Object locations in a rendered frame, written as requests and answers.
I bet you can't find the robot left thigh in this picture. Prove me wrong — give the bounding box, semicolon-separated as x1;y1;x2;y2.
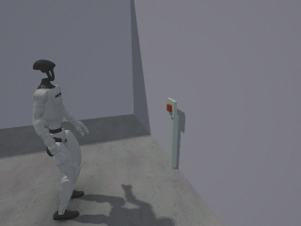
64;130;82;170

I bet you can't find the robot right thigh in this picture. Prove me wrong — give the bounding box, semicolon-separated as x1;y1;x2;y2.
46;138;76;186

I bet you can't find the button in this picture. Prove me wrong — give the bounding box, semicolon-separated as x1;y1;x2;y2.
166;104;172;112

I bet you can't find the right robot forearm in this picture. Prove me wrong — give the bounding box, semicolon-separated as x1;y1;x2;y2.
33;120;61;155

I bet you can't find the robot right hand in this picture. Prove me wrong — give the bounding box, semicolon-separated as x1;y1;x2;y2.
53;151;76;175

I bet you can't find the robot left hand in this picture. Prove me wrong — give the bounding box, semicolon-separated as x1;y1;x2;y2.
74;121;89;136

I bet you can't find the left robot forearm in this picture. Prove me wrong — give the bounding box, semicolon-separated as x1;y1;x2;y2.
63;106;78;124

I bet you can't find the panel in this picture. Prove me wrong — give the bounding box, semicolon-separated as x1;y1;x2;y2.
166;98;179;169

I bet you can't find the right robot upper arm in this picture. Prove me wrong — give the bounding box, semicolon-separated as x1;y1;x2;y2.
32;89;49;127

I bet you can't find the robot thigh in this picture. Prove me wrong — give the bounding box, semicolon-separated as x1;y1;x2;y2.
46;138;76;186
64;130;82;170

